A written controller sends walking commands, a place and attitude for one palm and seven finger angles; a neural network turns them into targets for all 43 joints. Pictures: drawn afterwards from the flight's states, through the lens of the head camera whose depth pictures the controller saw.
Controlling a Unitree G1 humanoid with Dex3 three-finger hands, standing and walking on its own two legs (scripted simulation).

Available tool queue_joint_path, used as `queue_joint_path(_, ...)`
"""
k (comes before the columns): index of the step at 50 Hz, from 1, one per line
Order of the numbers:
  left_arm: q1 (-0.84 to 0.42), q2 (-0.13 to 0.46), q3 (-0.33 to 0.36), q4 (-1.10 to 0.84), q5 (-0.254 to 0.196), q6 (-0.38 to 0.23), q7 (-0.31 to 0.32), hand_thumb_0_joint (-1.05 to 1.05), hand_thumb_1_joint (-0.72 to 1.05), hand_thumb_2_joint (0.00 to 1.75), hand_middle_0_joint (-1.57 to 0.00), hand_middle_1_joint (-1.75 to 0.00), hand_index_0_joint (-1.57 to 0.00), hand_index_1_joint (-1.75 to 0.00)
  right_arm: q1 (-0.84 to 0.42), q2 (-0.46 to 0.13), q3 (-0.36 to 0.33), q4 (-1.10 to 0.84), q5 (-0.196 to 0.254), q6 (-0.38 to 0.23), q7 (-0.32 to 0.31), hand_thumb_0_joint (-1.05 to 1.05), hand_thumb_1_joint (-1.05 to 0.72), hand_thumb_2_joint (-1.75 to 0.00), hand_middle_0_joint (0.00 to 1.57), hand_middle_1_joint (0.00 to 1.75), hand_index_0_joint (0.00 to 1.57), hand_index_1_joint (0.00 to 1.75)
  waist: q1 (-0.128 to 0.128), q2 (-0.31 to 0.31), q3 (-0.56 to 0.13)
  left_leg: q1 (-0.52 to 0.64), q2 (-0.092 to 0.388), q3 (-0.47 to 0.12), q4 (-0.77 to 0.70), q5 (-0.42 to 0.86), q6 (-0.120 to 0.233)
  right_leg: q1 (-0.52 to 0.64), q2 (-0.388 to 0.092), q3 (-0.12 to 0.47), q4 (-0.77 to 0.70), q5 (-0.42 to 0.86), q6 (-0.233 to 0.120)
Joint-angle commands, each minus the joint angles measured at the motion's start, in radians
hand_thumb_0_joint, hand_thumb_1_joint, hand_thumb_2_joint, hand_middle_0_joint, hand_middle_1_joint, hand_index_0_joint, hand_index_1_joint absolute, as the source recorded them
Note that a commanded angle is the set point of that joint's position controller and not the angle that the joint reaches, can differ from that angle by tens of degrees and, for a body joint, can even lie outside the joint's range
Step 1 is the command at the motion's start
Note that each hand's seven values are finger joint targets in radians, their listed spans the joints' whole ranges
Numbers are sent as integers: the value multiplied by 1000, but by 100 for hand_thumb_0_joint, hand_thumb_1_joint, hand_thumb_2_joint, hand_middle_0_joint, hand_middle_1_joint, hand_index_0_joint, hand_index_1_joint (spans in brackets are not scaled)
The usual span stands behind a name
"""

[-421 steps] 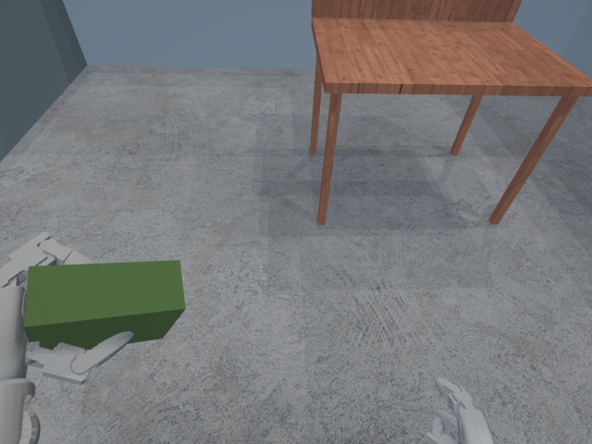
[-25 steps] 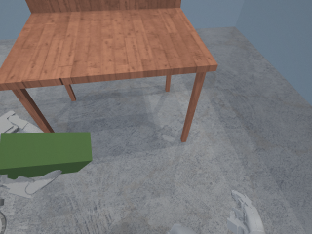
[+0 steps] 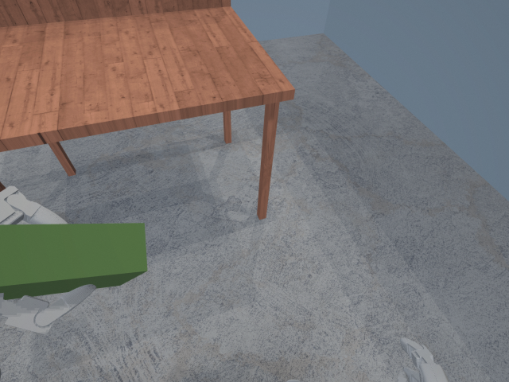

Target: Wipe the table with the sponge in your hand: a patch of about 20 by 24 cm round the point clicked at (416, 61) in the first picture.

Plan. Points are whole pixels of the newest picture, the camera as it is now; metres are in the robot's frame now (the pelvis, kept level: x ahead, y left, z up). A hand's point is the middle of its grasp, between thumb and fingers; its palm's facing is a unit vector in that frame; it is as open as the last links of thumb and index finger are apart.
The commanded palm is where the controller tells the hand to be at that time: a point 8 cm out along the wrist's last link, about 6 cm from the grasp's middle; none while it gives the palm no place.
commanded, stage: take the last steps up to it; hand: left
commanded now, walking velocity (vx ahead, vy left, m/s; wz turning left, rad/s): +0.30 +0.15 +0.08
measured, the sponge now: (92, 260) +0.23 +0.20 +0.15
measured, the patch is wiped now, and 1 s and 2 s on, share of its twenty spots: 0.00 0.00 0.00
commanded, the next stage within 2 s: none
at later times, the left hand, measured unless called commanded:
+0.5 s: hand (45, 234) +0.25 +0.25 +0.17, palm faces +0.39 -0.78 -0.48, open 9.8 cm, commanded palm +0.19 +0.29 +0.18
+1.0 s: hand (57, 165) +0.35 +0.29 +0.17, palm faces +0.41 -0.76 -0.51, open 9.8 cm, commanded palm +0.29 +0.33 +0.18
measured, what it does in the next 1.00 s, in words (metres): walks ahead: right foot, then left foot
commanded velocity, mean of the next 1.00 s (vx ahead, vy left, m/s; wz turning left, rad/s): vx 0.30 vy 0.15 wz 0.04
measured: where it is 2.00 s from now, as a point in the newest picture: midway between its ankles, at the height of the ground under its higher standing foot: (207, 345)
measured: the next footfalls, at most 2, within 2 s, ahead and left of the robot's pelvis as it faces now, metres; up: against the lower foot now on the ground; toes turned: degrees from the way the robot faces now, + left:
right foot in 0.20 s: +0.07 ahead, -0.12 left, +0.00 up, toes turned -8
left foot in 0.56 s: +0.13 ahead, +0.17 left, +0.00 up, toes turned +10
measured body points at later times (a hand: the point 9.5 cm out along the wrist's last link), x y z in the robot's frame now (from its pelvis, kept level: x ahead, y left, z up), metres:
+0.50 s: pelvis +0.04 +0.01 +0.01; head +0.09 +0.01 +0.45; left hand +0.22 +0.29 +0.19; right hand +0.20 -0.23 -0.10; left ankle +0.09 +0.16 -0.71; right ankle +0.03 -0.11 -0.73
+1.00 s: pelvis +0.15 +0.04 +0.00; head +0.18 +0.01 +0.45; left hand +0.32 +0.32 +0.20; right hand +0.31 -0.18 -0.12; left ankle +0.12 +0.18 -0.63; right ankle +0.14 -0.04 -0.73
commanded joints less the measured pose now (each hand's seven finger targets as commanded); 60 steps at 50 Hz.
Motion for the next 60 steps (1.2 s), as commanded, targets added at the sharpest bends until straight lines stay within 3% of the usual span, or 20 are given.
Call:
queue_joint_path(1, -95, 113, 99, -81, 19, -66, 11, 0, 10, 130, -120, -160, -120, -160, -113, -66, -27, -130, 12, -91, -6, 0, -90, -90, 20, 30, 20, 30, 12, 244, 27, -101, 328, -371, -340, -319, 202, -119, -63, 29, 431, -150, 50)
queue_joint_path(4, -171, 81, 34, -134, 22, -58, 1, 0, 10, 130, -120, -160, -120, -160, -98, -65, -24, -116, 21, -106, 3, 0, -90, -90, 20, 30, 20, 30, 25, 262, 8, -41, 219, -173, -267, -103, 138, -47, -62, -77, 251, -132, 64)
queue_joint_path(8, -210, 95, 30, -126, 20, -51, 14, 0, 10, 130, -120, -160, -120, -160, -94, -73, -18, -104, 8, -119, -9, 0, -90, -90, 20, 30, 20, 30, 27, 241, -61, -49, 184, -129, -75, 85, 91, 227, -48, -121, -145, -56, 55)
queue_joint_path(9, -215, 105, 32, -102, 28, -50, 15, 0, 10, 130, -120, -160, -120, -160, -95, -69, -18, -102, 8, -115, -9, 0, -90, -90, 20, 30, 20, 30, 21, 176, -69, -167, 156, -94, 21, 39, 67, 350, -105, -48, -192, -20, 21)
queue_joint_path(11, -218, 202, 133, -84, 8, -64, 25, 0, 10, 130, -120, -160, -120, -160, -119, -35, -14, -122, 13, -109, -5, 0, -90, -90, 20, 30, 20, 30, 39, -225, -93, -485, 1, 10, 481, -200, -14, 507, -470, 521, -333, 63, -154)
queue_joint_path(12, -213, 169, 122, -52, -1, -62, 18, 0, 10, 130, -120, -160, -120, -160, -100, -58, -32, -102, 11, -102, 2, 0, -90, -90, 20, 30, 20, 30, 35, -194, -104, -468, 36, -106, 621, -171, -30, 421, -496, 546, -376, -101, -162)
queue_joint_path(15, -133, 151, 120, -103, -13, -82, -4, 0, 10, 130, -120, -160, -120, -160, -140, -32, -15, -106, 14, -61, 15, 0, -90, -90, 20, 30, 20, 30, 31, -37, -21, -461, 101, -123, 677, -49, -49, 274, -449, 332, -379, -27, -157)
queue_joint_path(18, -86, 137, 129, -114, -8, -98, 2, 0, 10, 130, -120, -160, -120, -160, -128, -21, -7, -114, 9, -53, 16, 0, -90, -90, 20, 30, 20, 30, 23, -79, -69, -337, 114, -57, 431, -3, -45, 249, -384, 133, -326, 188, -112)
queue_joint_path(25, -146, 118, 96, -195, -4, -70, 34, 0, 10, 130, -120, -160, -120, -160, -106, -15, -18, -153, 5, -83, -8, 0, -90, -90, 20, 30, 20, 30, 35, -69, -130, 14, 11, 122, -39, 80, -24, 242, -285, 62, -172, 76, -46)
queue_joint_path(26, -176, 119, 90, -213, -3, -73, 34, 0, 10, 130, -120, -160, -120, -160, -89, -33, -30, -153, 10, -87, -13, 0, -90, -90, 20, 30, 20, 30, 22, 3, -143, 88, 27, 98, -83, 90, -15, 207, -260, 38, -63, 84, -23)
queue_joint_path(28, -185, 108, 89, -233, -6, -82, 35, 0, 10, 130, -120, -160, -120, -160, -72, -72, -50, -164, 20, -94, -9, 0, -90, -90, 20, 30, 20, 30, 8, 341, -189, 327, 302, -291, -138, 354, 129, -109, -91, -86, 361, -230, 62)
queue_joint_path(30, -173, 136, 96, -195, 5, -83, 26, 0, 10, 130, -120, -160, -120, -160, -92, -44, -37, -142, 13, -108, -5, 0, -90, -90, 20, 30, 20, 30, 10, 331, -149, 216, 386, -431, -198, 263, 239, -207, -127, 14, 595, -326, 54)
queue_joint_path(34, -104, 114, 89, -272, -5, -78, 17, 0, 10, 130, -120, -160, -120, -160, -101, -45, -35, -127, 28, -127, 9, 0, -90, -90, 20, 30, 20, 30, 28, 268, -132, 132, 269, -180, -185, 277, 178, -153, -141, -43, 424, -174, 68)
queue_joint_path(40, -54, 120, 117, -152, -18, -45, 18, 0, 10, 130, -120, -160, -120, -160, -105, -42, -15, -121, 18, -114, -7, 0, -90, -90, 20, 30, 20, 30, 36, 189, -158, -35, 220, -58, -42, 182, 86, 235, -76, -137, -75, -23, 57)
queue_joint_path(41, -63, 126, 121, -111, -12, -41, 16, 0, 10, 130, -120, -160, -120, -160, -108, -38, -16, -115, 19, -103, -9, 0, -90, -90, 20, 30, 20, 30, 42, 86, -165, -119, 184, -22, 101, 124, 63, 335, -130, -57, -170, 28, 30)
queue_joint_path(43, -113, 179, 171, -56, -20, -36, 18, 0, 10, 130, -120, -160, -120, -160, -141, -23, -10, -145, 18, -92, 1, 0, -90, -90, 20, 30, 20, 30, 49, -289, -141, -509, 5, 8, 597, -220, -22, 484, -514, 591, -333, 87, -148)
queue_joint_path(44, -151, 158, 147, -50, -33, -42, 8, 0, 10, 130, -120, -160, -120, -160, -127, -54, -28, -122, 18, -83, 18, 0, -90, -90, 20, 30, 20, 30, 34, -249, -127, -524, 28, -106, 747, -169, -38, 437, -528, 616, -363, 4, -134)
queue_joint_path(47, -107, 133, 127, -64, -21, -78, -5, 0, 10, 130, -120, -160, -120, -160, -139, -26, -2, -93, 14, -66, 22, 0, -90, -90, 20, 30, 20, 30, 31, -51, -72, -564, 84, -107, 818, -16, -63, 395, -433, 245, -292, 302, -104)
queue_joint_path(50, -128, 137, 102, -128, -5, -99, 1, 0, 10, 130, -120, -160, -120, -160, -148, -40, -11, -106, 9, -60, 23, 0, -90, -90, 20, 30, 20, 30, 26, -49, -79, -507, 107, -66, 651, 41, -63, 358, -398, 83, -265, 485, -86)
queue_joint_path(60, -111, 126, 125, -207, -4, -80, 42, 0, 10, 130, -120, -160, -120, -160, -85, -27, -40, -165, 9, -72, 4, 0, -90, -90, 20, 30, 20, 30, 27, -89, -176, 5, 5, 152, -48, 151, -33, 313, -306, -19, -41, 426, -33)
